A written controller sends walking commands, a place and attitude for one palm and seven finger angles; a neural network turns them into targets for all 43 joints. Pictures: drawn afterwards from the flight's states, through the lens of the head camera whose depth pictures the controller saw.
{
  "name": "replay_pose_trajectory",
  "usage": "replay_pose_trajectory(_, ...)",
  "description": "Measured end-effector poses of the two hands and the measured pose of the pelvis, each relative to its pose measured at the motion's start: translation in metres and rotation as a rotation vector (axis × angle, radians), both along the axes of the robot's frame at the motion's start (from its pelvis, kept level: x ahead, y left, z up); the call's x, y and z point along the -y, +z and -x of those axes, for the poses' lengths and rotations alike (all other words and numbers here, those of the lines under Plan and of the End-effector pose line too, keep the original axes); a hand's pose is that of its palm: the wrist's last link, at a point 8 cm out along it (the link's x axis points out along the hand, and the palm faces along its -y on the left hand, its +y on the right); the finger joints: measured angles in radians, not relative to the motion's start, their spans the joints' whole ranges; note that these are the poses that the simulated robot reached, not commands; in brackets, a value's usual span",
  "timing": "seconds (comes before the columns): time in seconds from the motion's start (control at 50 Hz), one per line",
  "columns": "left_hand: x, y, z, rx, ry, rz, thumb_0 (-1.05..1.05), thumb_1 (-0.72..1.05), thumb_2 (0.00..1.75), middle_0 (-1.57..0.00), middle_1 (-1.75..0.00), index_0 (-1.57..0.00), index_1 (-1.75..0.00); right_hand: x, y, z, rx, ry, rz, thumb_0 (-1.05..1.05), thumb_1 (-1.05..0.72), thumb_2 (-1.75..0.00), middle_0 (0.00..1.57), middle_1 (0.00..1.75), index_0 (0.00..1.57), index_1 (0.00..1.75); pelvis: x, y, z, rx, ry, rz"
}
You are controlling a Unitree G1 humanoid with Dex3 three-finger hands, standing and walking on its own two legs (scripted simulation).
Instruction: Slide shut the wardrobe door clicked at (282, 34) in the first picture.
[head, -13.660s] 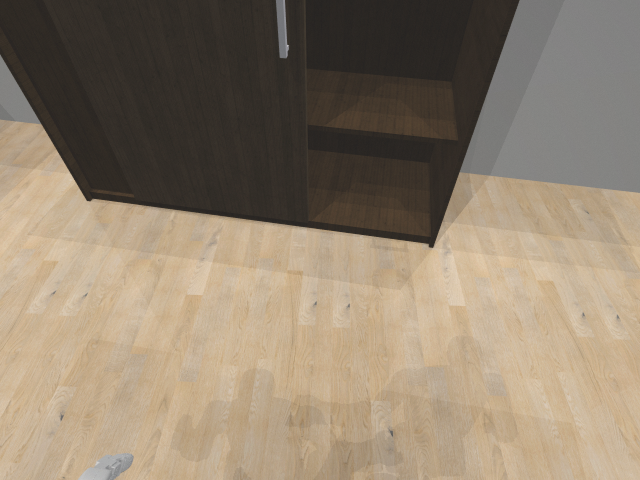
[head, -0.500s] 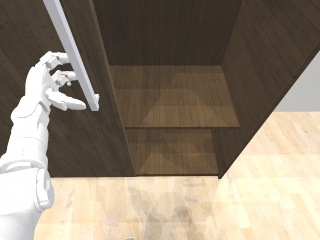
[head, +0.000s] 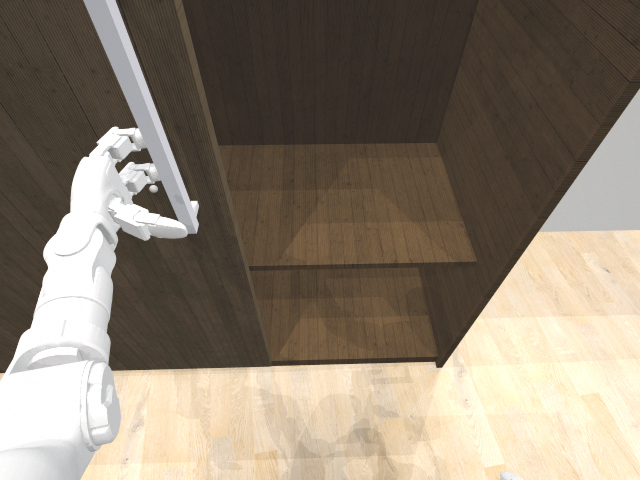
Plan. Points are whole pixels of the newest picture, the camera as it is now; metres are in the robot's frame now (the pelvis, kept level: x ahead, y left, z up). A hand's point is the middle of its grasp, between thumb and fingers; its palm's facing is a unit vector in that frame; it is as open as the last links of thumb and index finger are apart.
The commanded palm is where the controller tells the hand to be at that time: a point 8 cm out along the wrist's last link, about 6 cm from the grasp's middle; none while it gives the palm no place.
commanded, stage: slide the fingers in behind the handle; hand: left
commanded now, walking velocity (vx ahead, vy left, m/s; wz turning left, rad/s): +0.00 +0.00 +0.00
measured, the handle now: (160, 132) +0.50 +0.19 +0.18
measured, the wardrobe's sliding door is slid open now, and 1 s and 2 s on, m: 0.52 0.52 0.52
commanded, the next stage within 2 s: grip the handle and tug to test in 1.34 s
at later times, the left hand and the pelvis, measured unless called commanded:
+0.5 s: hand (165, 188) +0.44 +0.18 +0.14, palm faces +0.00 -1.00 -0.01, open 14.0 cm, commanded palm +0.41 +0.23 +0.13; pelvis +0.00 +0.00 +0.00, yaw +0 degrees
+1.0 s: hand (184, 186) +0.44 +0.16 +0.13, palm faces +0.03 -1.00 -0.01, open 14.0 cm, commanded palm +0.42 +0.21 +0.13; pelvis +0.00 -0.01 +0.00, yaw +0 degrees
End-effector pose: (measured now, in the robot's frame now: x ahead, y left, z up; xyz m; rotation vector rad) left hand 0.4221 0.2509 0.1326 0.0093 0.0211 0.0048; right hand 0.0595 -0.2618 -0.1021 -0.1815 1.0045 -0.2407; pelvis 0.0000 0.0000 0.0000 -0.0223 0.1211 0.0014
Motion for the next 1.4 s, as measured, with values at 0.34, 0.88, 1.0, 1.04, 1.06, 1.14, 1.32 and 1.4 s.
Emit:
replay_pose_trajectory(0.34,0.007,0.003,0.004,-0.001,0.014,-0.010,-0.01,-0.50,0.30,-0.30,-1.20,-0.30,-1.20,-0.003,0.003,-0.020,0.042,0.015,-0.014,0.01,-0.90,-0.90,0.20,0.30,0.20,0.30,0.000,0.002,-0.006,0.016,-0.002,-0.004)
replay_pose_trajectory(0.88,0.036,0.003,0.000,0.008,-0.002,-0.011,-0.01,-0.50,0.30,-0.30,-1.20,-0.30,-1.20,0.003,-0.003,-0.001,-0.002,-0.003,-0.027,0.01,-0.90,-0.90,0.20,0.30,0.20,0.30,0.007,0.002,-0.003,0.020,0.000,-0.007)
replay_pose_trajectory(1.0,0.039,0.002,0.000,0.016,0.022,-0.002,-0.01,-0.50,0.30,-0.30,-1.20,-0.29,-1.21,0.004,-0.004,-0.003,-0.002,0.004,-0.030,0.01,-0.90,-0.90,0.20,0.30,0.20,0.30,0.008,0.002,-0.003,0.017,0.001,-0.008)
replay_pose_trajectory(1.04,0.038,0.002,0.000,0.018,0.022,-0.004,-0.01,-0.50,0.30,-0.30,-1.20,-0.29,-1.21,0.005,-0.004,-0.005,-0.001,0.005,-0.031,0.01,-0.90,-0.90,0.20,0.30,0.20,0.30,0.009,0.002,-0.003,0.017,0.000,-0.009)
replay_pose_trajectory(1.06,0.038,0.002,-0.001,0.019,0.021,-0.005,-0.01,-0.50,0.30,-0.30,-1.20,-0.30,-1.21,0.005,-0.004,-0.005,-0.001,0.006,-0.030,0.01,-0.90,-0.90,0.20,0.30,0.20,0.30,0.009,0.002,-0.003,0.017,0.000,-0.009)
replay_pose_trajectory(1.14,0.035,0.002,-0.003,0.015,0.009,-0.006,-0.01,-0.50,0.30,-0.32,-1.21,-0.32,-1.23,0.006,-0.003,-0.007,0.001,0.008,-0.023,0.01,-0.90,-0.90,0.20,0.30,0.20,0.30,0.010,0.002,-0.003,0.016,0.003,-0.008)
replay_pose_trajectory(1.32,0.033,0.002,-0.004,0.009,0.001,0.005,-0.01,-0.50,0.30,-0.33,-1.22,-0.33,-1.23,0.008,-0.001,-0.008,0.008,0.004,-0.016,0.01,-0.90,-0.90,0.20,0.30,0.20,0.30,0.009,0.002,-0.004,0.012,0.000,-0.007)
replay_pose_trajectory(1.4,0.032,0.002,-0.003,0.014,0.003,0.006,-0.01,-0.50,0.30,-0.32,-1.21,-0.33,-1.22,0.007,0.000,-0.009,0.011,0.001,-0.016,0.01,-0.90,-0.90,0.20,0.30,0.20,0.30,0.008,0.002,-0.005,0.013,-0.003,-0.007)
